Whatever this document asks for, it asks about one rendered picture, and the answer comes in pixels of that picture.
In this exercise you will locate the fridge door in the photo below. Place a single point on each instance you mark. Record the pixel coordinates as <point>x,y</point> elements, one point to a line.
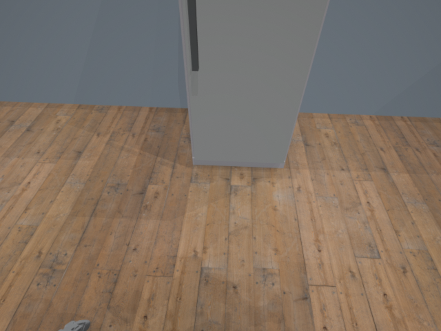
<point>254,58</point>

